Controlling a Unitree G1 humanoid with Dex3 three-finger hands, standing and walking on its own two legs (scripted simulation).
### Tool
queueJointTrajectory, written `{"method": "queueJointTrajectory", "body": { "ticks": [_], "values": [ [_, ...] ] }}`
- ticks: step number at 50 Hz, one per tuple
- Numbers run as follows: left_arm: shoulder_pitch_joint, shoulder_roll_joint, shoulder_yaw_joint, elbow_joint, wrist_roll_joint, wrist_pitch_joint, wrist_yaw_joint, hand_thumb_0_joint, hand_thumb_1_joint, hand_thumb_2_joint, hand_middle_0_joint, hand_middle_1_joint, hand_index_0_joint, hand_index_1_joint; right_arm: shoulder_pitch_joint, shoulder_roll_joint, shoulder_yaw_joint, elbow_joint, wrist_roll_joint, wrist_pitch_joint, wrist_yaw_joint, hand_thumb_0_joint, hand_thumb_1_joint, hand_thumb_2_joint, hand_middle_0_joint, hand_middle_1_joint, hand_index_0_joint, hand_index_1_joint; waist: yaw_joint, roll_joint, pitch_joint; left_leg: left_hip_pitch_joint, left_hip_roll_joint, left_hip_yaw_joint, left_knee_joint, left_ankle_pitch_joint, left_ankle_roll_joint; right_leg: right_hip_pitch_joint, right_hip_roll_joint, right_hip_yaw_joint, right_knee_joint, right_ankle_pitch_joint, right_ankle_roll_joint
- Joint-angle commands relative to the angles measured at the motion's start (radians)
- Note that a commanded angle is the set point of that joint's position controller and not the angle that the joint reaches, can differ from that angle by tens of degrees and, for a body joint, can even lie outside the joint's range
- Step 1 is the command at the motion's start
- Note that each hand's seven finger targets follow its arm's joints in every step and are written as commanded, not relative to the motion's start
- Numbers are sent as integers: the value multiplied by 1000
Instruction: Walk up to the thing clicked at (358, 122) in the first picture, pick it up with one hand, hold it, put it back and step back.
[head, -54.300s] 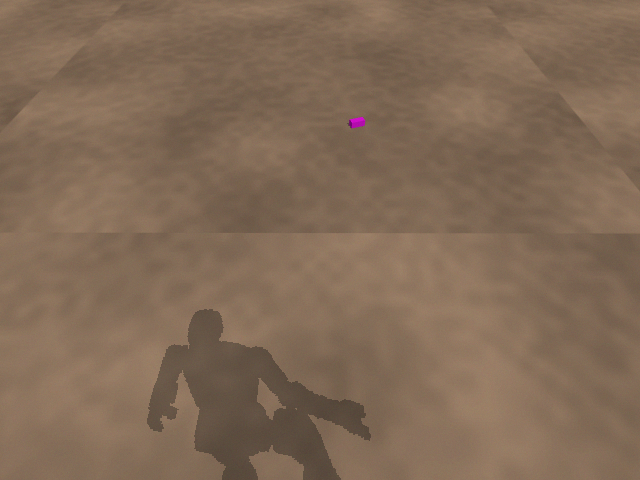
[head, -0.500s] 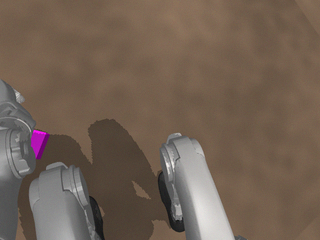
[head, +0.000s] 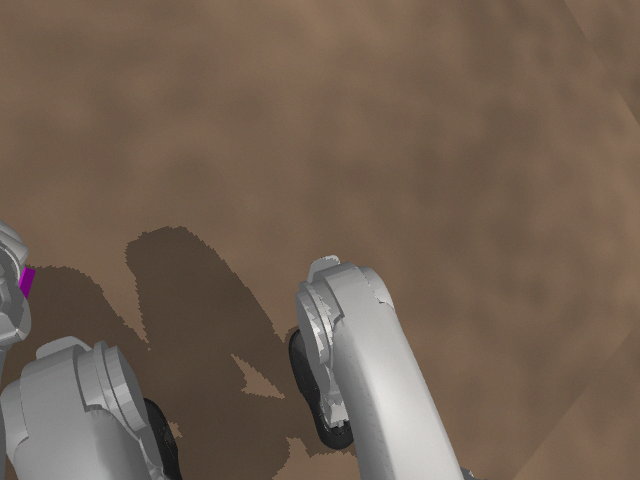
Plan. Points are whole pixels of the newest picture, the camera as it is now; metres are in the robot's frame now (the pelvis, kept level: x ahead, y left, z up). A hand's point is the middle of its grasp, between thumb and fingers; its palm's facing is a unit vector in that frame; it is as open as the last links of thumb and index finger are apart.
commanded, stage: rest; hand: left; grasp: from above
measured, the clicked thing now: (5, 296) +0.39 +0.29 -0.29
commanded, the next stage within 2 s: open in 1.08 s
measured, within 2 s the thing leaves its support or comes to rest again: neither
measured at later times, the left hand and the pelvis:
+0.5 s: hand out of the picture +0.46 +0.28 -0.23, palm faces -0.29 -0.32 -0.90, open 3.8 cm; pelvis -0.01 +0.01 +0.00, yaw -2 degrees
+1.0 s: hand out of the picture +0.47 +0.28 -0.24, palm faces -0.30 -0.31 -0.90, open 3.8 cm; pelvis -0.01 +0.01 +0.00, yaw -4 degrees
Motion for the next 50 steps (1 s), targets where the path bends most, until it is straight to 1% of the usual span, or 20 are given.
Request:
{"method": "queueJointTrajectory", "body": {
  "ticks": [1, 3, 4, 7, 11, 14, 17, 18, 20, 29, 30, 32, 36, 39, 40, 44, 45, 46, 49, 50],
  "values": [
    [-257, 254, 12, -99, 8, -10, 46, 0, 710, 253, -1154, -254, -1164, -242, 271, -284, -53, 28, 4, 0, 5, 0, -904, -899, 200, 300, 200, 300, -25, 342, -696, 448, -1, 145, -227, 234, 50, 442, 32, -139, -231, 249, -83],
    [-284, 213, -35, -95, 6, -17, 39, 0, 741, 252, -1178, -262, -1190, -248, 248, -282, -50, 20, -1, -4, 9, 0, -906, -900, 200, 300, 200, 300, -50, 351, -666, 471, 1, 138, -222, 214, 49, 412, 34, -148, -227, 237, -85],
    [-277, 237, -14, -77, 8, -22, 48, 0, 742, 255, -1172, -267, -1186, -252, 259, -284, -44, 24, -2, -5, 9, 0, -905, -899, 200, 300, 200, 300, -53, 344, -661, 469, 2, 132, -222, 210, 49, 413, 35, -153, -232, 236, -83],
    [-296, 224, -35, -75, 6, -36, 50, 0, 750, 192, -1172, -236, -1192, -214, 252, -284, -32, 20, -8, -16, 15, 0, -905, -899, 200, 300, 200, 300, -77, 353, -629, 480, 2, 128, -216, 204, 48, 402, 34, -161, -229, 233, -84],
    [-273, 254, -30, -52, 5, -54, 68, 0, 784, 159, -1190, -226, -1216, -198, 246, -302, -21, 18, 0, -25, 18, 0, -905, -900, 200, 300, 200, 300, -68, 377, -617, 488, 5, 115, -229, 186, 45, 403, 36, -171, -230, 214, -86],
    [-314, 244, -42, -49, 15, -62, 82, 0, 823, 137, -1208, -233, -1241, -198, 249, -305, -4, 3, -14, -31, 29, 0, -907, -900, 200, 300, 200, 300, -103, 374, -601, 499, 7, 108, -222, 198, 44, 407, 37, -181, -226, 232, -85],
    [-296, 280, -38, -22, 13, -63, 97, 0, 842, 81, -1212, -209, -1252, -166, 234, -322, 5, 4, -11, -40, 31, 0, -906, -900, 200, 300, 200, 300, -104, 375, -557, 481, 8, 109, -222, 165, 45, 405, 37, -182, -239, 205, -82],
    [-297, 273, -46, -23, 13, -63, 95, 0, 835, 73, -1212, -194, -1251, -153, 232, -319, 12, -1, -17, -43, 34, 0, -907, -900, 200, 300, 200, 300, -110, 366, -554, 483, 6, 109, -216, 166, 45, 411, 37, -183, -238, 208, -80],
    [-292, 303, -32, -28, 18, -62, 105, 0, 840, 71, -1213, -184, -1251, -143, 234, -338, 13, -7, -10, -47, 36, 0, -903, -899, 200, 300, 200, 300, -100, 389, -584, 515, 11, 98, -223, 186, 42, 413, 39, -190, -237, 224, -82],
    [-289, 313, -48, -17, -3, -47, 117, 0, 877, 47, -1241, -158, -1279, -117, 203, -349, 42, -33, -14, -60, 53, 0, -905, -900, 200, 300, 199, 300, -125, 398, -515, 512, 18, 79, -225, 168, 37, 403, 37, -202, -234, 223, -77],
    [-271, 344, -40, -15, 2, -46, 122, 0, 862, 47, -1237, -153, -1272, -115, 213, -362, 38, -24, -10, -60, 50, 0, -906, -901, 200, 300, 199, 300, -118, 416, -529, 512, 18, 81, -234, 165, 38, 426, 43, -199, -244, 219, -80],
    [-284, 319, -50, -21, -9, -44, 120, 0, 854, 51, -1235, -145, -1268, -109, 203, -350, 45, -36, -12, -63, 53, 0, -906, -901, 200, 300, 199, 300, -125, 413, -515, 518, 21, 73, -229, 176, 35, 411, 37, -203, -230, 232, -79],
    [-289, 324, -59, -27, -19, -40, 119, 0, 857, 85, -1246, -149, -1273, -120, 207, -361, 52, -41, -9, -66, 56, 0, -907, -902, 200, 300, 199, 300, -136, 409, -517, 514, 24, 64, -226, 192, 35, 431, 38, -205, -230, 251, -77],
    [-292, 330, -57, -21, -18, -37, 122, 0, 872, 41, -1251, -126, -1282, -93, 218, -369, 55, -43, -8, -63, 60, 0, -906, -902, 200, 300, 199, 300, -138, 428, -512, 532, 28, 52, -240, 198, 30, 428, 38, -214, -229, 253, -80],
    [-290, 318, -74, -24, -21, -36, 118, 0, 867, 50, -1252, -126, -1281, -95, 215, -365, 61, -54, -12, -63, 60, 0, -907, -902, 200, 300, 199, 300, -149, 417, -503, 520, 26, 60, -227, 192, 35, 438, 41, -210, -236, 255, -77],
    [-294, 333, -82, -31, -23, -36, 110, 0, 842, 53, -1228, -130, -1257, -100, 211, -382, 60, -53, -1, -69, 55, 0, -903, -901, 200, 300, 199, 300, -145, 429, -493, 542, 30, 44, -247, 172, 30, 421, 41, -218, -238, 235, -80],
    [-294, 328, -99, -27, -23, -36, 108, 0, 836, 44, -1228, -129, -1256, -99, 195, -375, 65, -51, -1, -72, 52, 0, -905, -902, 200, 300, 199, 300, -150, 423, -470, 519, 27, 48, -241, 151, 31, 411, 39, -215, -237, 224, -78],
    [-301, 320, -98, -37, -23, -37, 107, 0, 852, 60, -1233, -137, -1262, -105, 208, -376, 70, -61, -6, -72, 57, 0, -904, -901, 200, 300, 200, 300, -162, 416, -483, 525, 27, 45, -236, 177, 33, 428, 39, -218, -236, 245, -77],
    [-292, 337, -92, -24, -29, -34, 120, 0, 854, 66, -1232, -141, -1261, -110, 216, -386, 67, -52, -1, -71, 52, 0, -903, -901, 200, 300, 199, 300, -155, 420, -491, 532, 30, 42, -243, 182, 31, 442, 42, -217, -246, 251, -78],
    [-298, 331, -98, -29, -34, -31, 120, 0, 852, 79, -1232, -150, -1261, -120, 220, -383, 74, -64, -5, -73, 54, 0, -905, -902, 200, 300, 200, 300, -166, 417, -481, 532, 28, 41, -239, 193, 31, 453, 40, -218, -241, 264, -76]
  ]
}}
